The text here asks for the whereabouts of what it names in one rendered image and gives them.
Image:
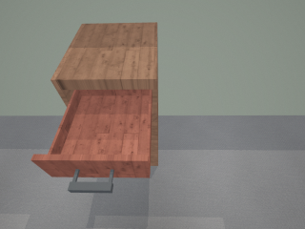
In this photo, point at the handle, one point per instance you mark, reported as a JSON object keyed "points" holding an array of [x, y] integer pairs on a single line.
{"points": [[91, 186]]}

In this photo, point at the drawer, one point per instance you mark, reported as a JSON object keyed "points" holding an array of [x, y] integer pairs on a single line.
{"points": [[102, 130]]}

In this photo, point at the cabinet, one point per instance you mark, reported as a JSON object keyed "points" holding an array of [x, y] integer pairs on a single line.
{"points": [[112, 56]]}

